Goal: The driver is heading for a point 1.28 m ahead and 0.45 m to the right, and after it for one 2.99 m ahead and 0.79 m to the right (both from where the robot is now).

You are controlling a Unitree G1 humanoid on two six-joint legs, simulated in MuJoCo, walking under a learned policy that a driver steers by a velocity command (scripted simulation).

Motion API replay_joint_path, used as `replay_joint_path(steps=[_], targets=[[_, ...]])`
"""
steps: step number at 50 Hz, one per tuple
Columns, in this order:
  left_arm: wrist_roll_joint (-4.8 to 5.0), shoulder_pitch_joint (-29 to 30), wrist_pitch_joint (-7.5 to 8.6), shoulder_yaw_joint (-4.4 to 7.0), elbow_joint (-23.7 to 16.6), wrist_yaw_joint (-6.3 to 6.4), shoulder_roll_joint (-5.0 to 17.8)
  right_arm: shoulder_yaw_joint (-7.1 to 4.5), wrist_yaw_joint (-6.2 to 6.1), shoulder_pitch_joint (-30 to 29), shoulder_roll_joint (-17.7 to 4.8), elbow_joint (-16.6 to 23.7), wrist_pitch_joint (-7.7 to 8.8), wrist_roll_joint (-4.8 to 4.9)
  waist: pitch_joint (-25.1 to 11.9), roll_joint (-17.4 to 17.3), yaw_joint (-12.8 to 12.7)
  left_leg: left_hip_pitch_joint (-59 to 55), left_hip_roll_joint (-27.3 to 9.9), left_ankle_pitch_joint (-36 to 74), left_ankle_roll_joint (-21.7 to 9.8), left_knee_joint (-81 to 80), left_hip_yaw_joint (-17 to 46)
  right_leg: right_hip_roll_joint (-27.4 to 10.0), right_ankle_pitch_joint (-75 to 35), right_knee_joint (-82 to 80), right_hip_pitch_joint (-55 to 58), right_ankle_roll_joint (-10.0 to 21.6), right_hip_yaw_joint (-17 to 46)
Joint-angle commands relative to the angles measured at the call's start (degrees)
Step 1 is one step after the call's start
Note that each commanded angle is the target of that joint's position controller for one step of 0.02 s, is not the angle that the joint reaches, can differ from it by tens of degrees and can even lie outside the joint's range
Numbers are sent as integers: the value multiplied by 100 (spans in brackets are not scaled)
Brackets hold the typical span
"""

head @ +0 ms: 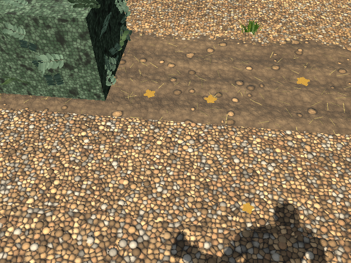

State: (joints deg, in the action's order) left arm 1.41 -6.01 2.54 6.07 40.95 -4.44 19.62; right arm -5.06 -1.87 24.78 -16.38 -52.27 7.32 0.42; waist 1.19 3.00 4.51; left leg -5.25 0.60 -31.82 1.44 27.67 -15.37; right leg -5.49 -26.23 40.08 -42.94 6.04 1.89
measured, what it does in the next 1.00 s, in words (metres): goes down, turning right: right foot 0.16 m lower, then left foot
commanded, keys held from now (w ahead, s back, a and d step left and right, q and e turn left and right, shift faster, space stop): w+e+shift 0.54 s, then w+shift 0.46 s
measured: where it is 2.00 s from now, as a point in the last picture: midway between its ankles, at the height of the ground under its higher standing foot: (284, 99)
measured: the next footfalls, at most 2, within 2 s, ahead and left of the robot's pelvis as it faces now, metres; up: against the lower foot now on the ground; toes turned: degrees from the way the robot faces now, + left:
right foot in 0.14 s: +0.31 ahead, -0.07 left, -0.16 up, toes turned -11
left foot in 0.46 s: +0.67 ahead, +0.07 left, -0.16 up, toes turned -36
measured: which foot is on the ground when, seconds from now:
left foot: down 0.00-0.14, up 0.16-0.44, down 0.46-1.00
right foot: up 0.00-0.12, down 0.14-0.46, up 0.48-0.98, down 1.00-1.00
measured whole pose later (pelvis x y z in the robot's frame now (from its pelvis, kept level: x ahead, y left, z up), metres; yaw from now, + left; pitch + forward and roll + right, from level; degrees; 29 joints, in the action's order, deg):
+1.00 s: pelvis +0.83 -0.29 -0.26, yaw -42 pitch +2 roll +4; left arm 0.6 1.6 6.3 1.5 35.1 -5.3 13.7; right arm -1.6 -0.7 38.8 -12.5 -56.8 3.4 1.3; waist -0.7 5.0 6.8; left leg -12.4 -3.4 -35.5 4.0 53.1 -3.7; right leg -2.2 -20.0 22.9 -26.3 8.6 -0.8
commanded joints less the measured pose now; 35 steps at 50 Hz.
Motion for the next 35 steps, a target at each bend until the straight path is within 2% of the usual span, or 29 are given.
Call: replay_joint_path(steps=[1,3,4,5,6,7,8,9,10,11,12,13,14,15,17,19,20,21,22,23,24,25,26,27,28,29,31,33,35], targets=[[-10,106,-32,-62,-244,-133,13,9,-85,-401,-434,387,12,-12,666,-289,-448,1324,-1189,2486,-343,-111,-78,167,-749,-281,1099,145,-300],[-112,-65,-49,-32,-216,-135,116,-15,-32,-311,-711,484,-107,76,619,-259,-566,904,-1226,4501,-202,806,-272,536,-183,-527,1616,143,-974],[-97,-371,-87,6,-139,-133,165,-27,-37,-356,-857,534,-157,159,504,-438,-738,766,-1360,5626,-171,1494,-244,580,184,-544,1960,162,-1093],[-96,-980,-172,91,24,-103,291,-46,-29,-458,-946,569,-182,260,351,-595,-1025,691,-1477,6479,-170,2474,-167,443,508,-688,2439,290,-1044],[-32,-2060,-300,293,390,-33,657,8,47,-570,-831,556,-135,181,-210,-563,-1407,773,-1322,7166,-200,3907,-7,529,450,-719,3669,452,-1084],[-84,-3316,-285,330,848,10,733,-39,119,-1162,-874,624,-76,333,-123,-80,-2182,2095,-742,4295,32,7026,129,81,-167,-1774,5033,1094,-482],[-166,-3870,-232,257,1302,67,925,130,136,-1969,-102,983,28,125,598,1647,-2338,4293,149,-1080,16,9516,278,177,-1224,-1473,5789,1231,-355],[-282,-3418,10,155,1103,63,1081,264,178,-879,205,1590,270,4,-304,2277,-979,6099,272,-1032,7,9159,1631,21,-2255,-38,7281,1710,1262],[-157,-3311,13,175,805,79,742,347,208,-763,-32,1639,362,-45,-1558,945,-1146,6459,14,-971,-138,8524,2137,-356,-193,-314,7928,2202,2188],[-81,-3009,42,182,602,114,731,297,222,-1142,-347,1835,456,148,-1563,18,-1047,6824,-67,-488,-195,7589,2233,-707,2604,-1442,7554,2389,3356],[-80,-2001,131,91,357,164,577,145,158,-1430,-531,1821,462,252,-1135,-1156,-463,6406,-352,843,-340,6185,2472,-1005,4713,-2274,6024,1995,4237],[-133,-1207,206,130,157,311,782,126,80,-1438,-530,1797,284,288,-401,-653,26,6209,-517,975,20,5754,2764,-1322,4208,-2181,4489,2230,4896],[-226,-769,267,13,-45,375,427,95,10,-1391,-671,1596,110,183,-55,-1232,48,5559,-794,1040,320,5172,2924,-1189,3708,-2089,3192,2128,4628],[-220,-553,318,-93,-154,441,194,80,-35,-1583,-721,1647,10,76,335,-1365,94,4865,-977,1051,491,4052,2917,-873,3730,-2265,1875,1888,4099],[-75,-752,323,-28,-9,684,362,204,56,-2159,-360,1868,5,-175,269,-716,-116,2951,-723,2260,458,2023,2395,192,4077,-2165,507,1396,2646],[-27,-1234,265,19,142,724,449,184,148,-2163,-205,1921,-5,-19,-62,-324,-342,1655,-78,3344,413,1570,1772,600,4086,-1940,330,1074,2115],[10,-1264,206,12,162,713,371,145,135,-1779,-156,1852,-12,35,-219,-215,-199,1025,73,3510,446,1551,1762,684,4029,-1671,305,975,2062],[49,-1259,167,-20,109,702,238,43,104,-1181,-244,1698,-27,96,-376,-181,90,410,189,3163,432,1361,1804,832,4083,-1205,438,772,2015],[-63,-843,181,-50,-91,676,195,-164,61,-6,-476,1465,-26,176,-877,-249,883,-865,339,3129,484,1758,1593,1191,3021,-93,253,475,1890],[-160,-76,222,-80,-444,614,93,-362,76,1782,-948,980,12,229,-1536,-609,1870,-1983,-1,2708,491,1686,2076,1421,2725,2022,328,-66,1489],[-283,-666,252,-277,-570,555,-773,-314,169,2055,-1322,875,38,166,-1575,-2462,1335,-1856,-994,765,103,768,4095,1723,6472,4765,-63,-125,1519],[313,-2056,286,-359,-765,514,-1027,-246,252,869,-1493,1126,136,-50,-1202,-4118,-80,-1194,-2345,-263,-803,-1230,7543,1420,5961,5682,-1101,9,1404],[413,-1691,171,-321,-567,505,-564,-169,266,-318,-762,1477,124,37,-36,-2392,-208,-178,-2272,-1747,-1044,-1576,7515,930,5004,5526,-1552,38,1022],[233,-1161,33,-270,-616,499,-373,-78,300,-844,-405,1544,99,56,504,-1051,-266,854,-2082,-1273,-1110,-1251,6409,667,4436,5154,-1254,92,855],[80,-969,-58,-267,-635,525,-438,4,316,-1017,-241,1503,100,57,572,-226,-325,1643,-1798,-402,-1133,-1148,5523,368,4253,4855,-606,89,757],[29,-845,-117,-255,-783,496,-416,40,320,-1039,-219,1329,116,27,571,-302,-432,2093,-1608,62,-1176,-963,4870,217,4194,4452,-292,101,847],[119,-664,-165,-253,-960,414,-355,60,347,-698,-218,938,135,126,479,-627,-456,2071,-1358,806,-1098,-1170,3950,0,4184,3533,-101,131,947],[77,-173,-111,-264,-1162,344,-256,37,365,-340,-365,698,138,129,511,-463,-307,1638,-1438,1224,-1240,-1270,3645,-38,3914,2594,-532,68,1086],[0,94,-12,-307,-1212,252,-264,-29,324,-61,-652,574,88,17,312,-238,-223,1183,-1478,1959,-1344,-1162,3226,87,3403,2053,-730,-38,899]])
Velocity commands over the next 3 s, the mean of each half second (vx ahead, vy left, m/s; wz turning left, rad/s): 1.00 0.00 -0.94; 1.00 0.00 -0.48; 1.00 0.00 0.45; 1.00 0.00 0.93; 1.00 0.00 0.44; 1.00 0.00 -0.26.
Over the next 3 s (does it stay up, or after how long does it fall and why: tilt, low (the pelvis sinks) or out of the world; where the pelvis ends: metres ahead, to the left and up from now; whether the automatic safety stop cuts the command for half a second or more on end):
stays up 2.58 -0.64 -0.28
